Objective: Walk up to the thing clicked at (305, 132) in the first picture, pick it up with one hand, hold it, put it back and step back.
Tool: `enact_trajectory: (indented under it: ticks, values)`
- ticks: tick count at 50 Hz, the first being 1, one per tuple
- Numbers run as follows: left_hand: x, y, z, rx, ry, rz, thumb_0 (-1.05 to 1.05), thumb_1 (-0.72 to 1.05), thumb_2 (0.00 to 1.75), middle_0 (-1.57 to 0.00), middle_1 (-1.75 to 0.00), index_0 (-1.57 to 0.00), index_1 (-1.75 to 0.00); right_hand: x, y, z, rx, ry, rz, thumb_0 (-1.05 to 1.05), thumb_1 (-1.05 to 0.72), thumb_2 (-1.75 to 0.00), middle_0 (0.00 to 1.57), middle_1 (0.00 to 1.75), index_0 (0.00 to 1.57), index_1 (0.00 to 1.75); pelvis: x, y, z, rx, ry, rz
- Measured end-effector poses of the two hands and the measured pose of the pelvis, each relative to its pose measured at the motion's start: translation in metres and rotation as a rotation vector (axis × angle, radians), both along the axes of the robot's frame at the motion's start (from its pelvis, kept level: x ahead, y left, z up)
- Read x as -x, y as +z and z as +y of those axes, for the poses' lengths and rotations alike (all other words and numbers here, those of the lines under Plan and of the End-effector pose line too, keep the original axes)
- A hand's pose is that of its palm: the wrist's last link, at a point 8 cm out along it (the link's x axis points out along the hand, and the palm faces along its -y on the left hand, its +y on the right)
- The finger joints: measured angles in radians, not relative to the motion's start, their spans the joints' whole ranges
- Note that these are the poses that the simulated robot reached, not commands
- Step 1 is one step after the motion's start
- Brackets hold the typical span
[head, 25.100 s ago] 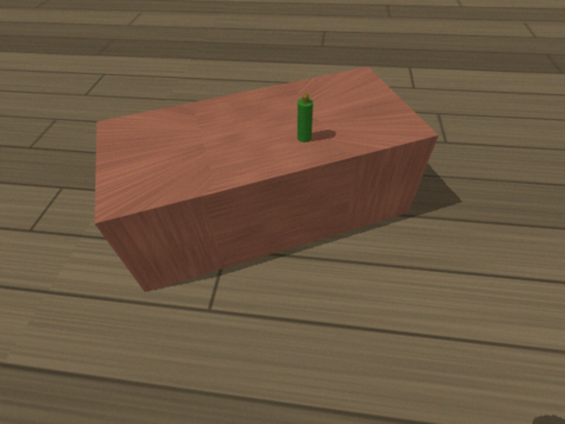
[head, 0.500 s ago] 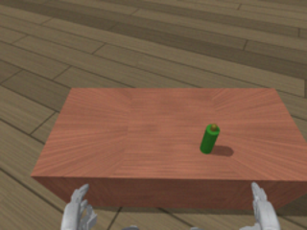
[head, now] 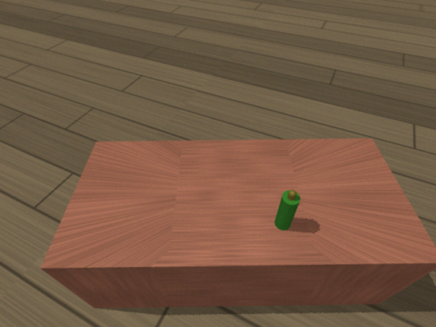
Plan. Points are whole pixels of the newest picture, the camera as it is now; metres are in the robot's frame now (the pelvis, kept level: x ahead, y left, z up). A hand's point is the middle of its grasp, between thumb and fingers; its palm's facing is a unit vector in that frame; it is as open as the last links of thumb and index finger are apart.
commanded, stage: stand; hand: right
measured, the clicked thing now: (287, 208) +0.49 -0.18 -0.23
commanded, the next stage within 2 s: step back in 2.00 s
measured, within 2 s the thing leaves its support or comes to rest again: neither
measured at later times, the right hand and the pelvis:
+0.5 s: hand out of the picture +0.04 -0.24 -0.14, palm faces -0.02 +0.94 -0.35, open 7.4 cm; pelvis -0.02 +0.01 +0.01, yaw +0 degrees
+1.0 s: hand out of the picture +0.06 -0.24 -0.14, palm faces -0.02 +0.94 -0.35, open 7.4 cm; pelvis +0.00 +0.01 +0.02, yaw +0 degrees
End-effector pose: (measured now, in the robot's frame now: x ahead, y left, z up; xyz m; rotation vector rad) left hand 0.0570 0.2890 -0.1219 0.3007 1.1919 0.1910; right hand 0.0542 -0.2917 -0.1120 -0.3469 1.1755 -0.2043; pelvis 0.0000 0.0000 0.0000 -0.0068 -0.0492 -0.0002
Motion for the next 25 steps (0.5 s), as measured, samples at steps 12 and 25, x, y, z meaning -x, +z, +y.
enact_trajectory:
  ticks: [12, 25]
  values:
    - [0.008, 0.003, -0.002, 0.032, 0.008, 0.029, 0.00, 0.91, 0.90, -0.21, -0.30, -0.20, -0.30, 0.017, 0.007, 0.007, -0.010, -0.027, 0.046, 0.01, -0.89, -0.89, 0.21, 0.30, 0.20, 0.30, 0.010, 0.011, 0.004, -0.003, -0.002, -0.027]
    - [0.030, 0.006, 0.007, 0.011, 0.024, 0.086, 0.00, 0.91, 0.90, -0.20, -0.30, -0.20, -0.30, 0.021, 0.005, 0.006, -0.019, -0.036, 0.073, 0.01, -0.90, -0.90, 0.21, 0.30, 0.20, 0.30, 0.017, 0.014, 0.006, -0.004, -0.001, -0.024]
